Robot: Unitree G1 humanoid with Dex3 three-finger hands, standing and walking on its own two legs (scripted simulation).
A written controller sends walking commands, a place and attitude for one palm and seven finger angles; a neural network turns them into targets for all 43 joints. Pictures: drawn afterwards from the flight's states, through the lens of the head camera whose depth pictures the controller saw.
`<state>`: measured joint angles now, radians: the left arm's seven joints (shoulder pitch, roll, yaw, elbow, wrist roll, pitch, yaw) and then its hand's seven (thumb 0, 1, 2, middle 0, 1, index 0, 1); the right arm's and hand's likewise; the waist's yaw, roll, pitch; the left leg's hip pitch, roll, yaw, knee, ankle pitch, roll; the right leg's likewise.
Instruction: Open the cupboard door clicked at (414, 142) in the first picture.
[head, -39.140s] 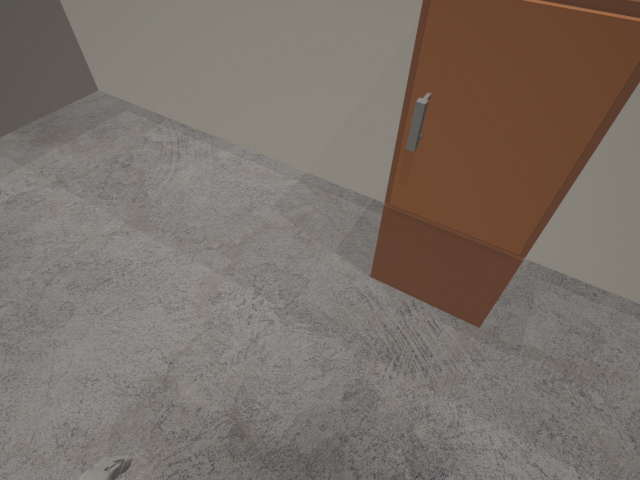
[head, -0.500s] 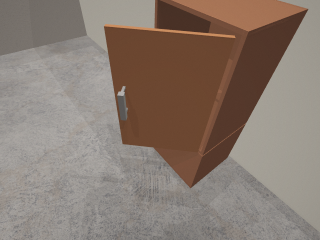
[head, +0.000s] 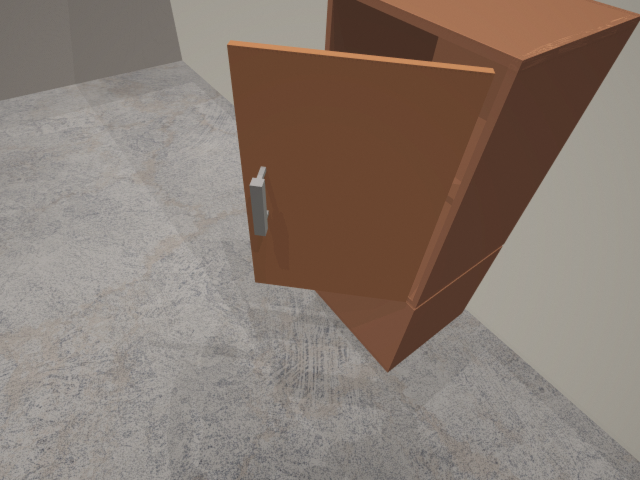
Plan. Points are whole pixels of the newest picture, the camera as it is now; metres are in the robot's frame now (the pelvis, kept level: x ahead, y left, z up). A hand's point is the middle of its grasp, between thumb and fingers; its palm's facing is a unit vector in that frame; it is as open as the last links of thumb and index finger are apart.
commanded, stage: look again from close up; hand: left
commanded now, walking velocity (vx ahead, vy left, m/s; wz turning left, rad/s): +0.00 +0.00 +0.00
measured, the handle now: (261, 201) +0.61 +0.15 -0.04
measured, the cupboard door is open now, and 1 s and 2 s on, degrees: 46 46 46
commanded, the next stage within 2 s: shuffle to correct the standing spot in 0.40 s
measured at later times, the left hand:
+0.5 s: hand out of the picture -0.01 +0.15 -0.18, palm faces +0.03 -0.99 -0.15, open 7.4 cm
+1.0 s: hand out of the picture +0.02 +0.13 -0.18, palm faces +0.05 -0.99 -0.14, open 7.4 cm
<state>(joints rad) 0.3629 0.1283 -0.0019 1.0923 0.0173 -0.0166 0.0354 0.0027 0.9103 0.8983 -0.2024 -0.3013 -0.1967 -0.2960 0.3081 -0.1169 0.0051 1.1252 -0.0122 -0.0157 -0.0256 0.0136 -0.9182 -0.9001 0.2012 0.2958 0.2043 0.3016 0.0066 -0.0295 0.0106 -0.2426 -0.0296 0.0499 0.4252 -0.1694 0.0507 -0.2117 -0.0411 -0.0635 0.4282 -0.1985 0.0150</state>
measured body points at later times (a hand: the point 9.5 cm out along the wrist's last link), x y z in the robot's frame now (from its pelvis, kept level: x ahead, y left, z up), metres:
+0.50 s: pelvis +0.01 +0.00 +0.00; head +0.02 +0.01 +0.45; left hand -0.02 +0.20 -0.16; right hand +0.00 -0.22 -0.16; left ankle +0.04 +0.08 -0.74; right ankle +0.02 -0.13 -0.74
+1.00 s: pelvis +0.05 -0.02 +0.00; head +0.08 -0.01 +0.45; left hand +0.02 +0.18 -0.17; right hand +0.03 -0.23 -0.16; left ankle +0.04 +0.08 -0.74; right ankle +0.02 -0.13 -0.74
